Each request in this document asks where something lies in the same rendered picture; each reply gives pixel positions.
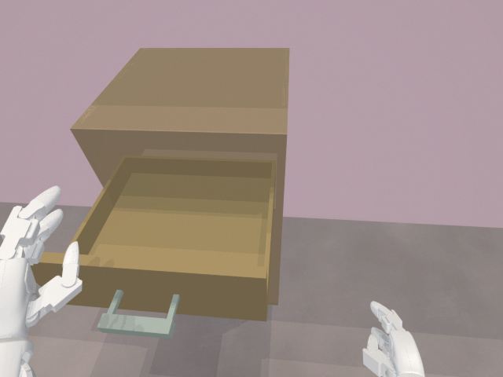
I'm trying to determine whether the right robot hand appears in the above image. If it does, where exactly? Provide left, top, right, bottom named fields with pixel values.
left=363, top=301, right=425, bottom=377

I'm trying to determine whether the handle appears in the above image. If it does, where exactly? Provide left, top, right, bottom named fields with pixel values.
left=97, top=290, right=180, bottom=339

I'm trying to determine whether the left robot hand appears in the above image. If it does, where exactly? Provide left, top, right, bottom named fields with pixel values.
left=0, top=186, right=83, bottom=339

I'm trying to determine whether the cabinet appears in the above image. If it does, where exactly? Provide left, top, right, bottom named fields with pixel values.
left=70, top=48, right=290, bottom=306

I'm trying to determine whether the drawer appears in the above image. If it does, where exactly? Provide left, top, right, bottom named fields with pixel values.
left=31, top=156, right=276, bottom=321

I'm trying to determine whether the left robot forearm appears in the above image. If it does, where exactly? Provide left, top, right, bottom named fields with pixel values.
left=0, top=337, right=36, bottom=377

